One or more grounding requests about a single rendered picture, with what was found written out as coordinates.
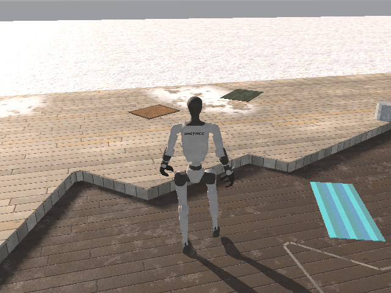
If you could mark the right robot hand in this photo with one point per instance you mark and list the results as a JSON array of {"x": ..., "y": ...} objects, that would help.
[{"x": 229, "y": 178}]

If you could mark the robot right shin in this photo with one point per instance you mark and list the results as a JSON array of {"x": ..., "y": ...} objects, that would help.
[{"x": 214, "y": 209}]

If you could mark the robot right forearm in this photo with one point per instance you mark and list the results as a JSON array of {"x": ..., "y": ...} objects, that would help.
[{"x": 225, "y": 163}]

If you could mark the left robot hand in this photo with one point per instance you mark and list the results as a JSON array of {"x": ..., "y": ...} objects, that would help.
[{"x": 167, "y": 168}]

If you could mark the robot head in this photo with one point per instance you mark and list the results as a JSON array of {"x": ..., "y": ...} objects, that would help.
[{"x": 195, "y": 106}]

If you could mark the robot left forearm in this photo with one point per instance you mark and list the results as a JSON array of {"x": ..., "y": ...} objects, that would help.
[{"x": 165, "y": 159}]

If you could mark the left robot upper arm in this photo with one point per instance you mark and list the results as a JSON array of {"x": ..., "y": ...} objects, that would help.
[{"x": 175, "y": 129}]

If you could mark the right robot upper arm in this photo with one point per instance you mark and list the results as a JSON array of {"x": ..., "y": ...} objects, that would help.
[{"x": 214, "y": 129}]

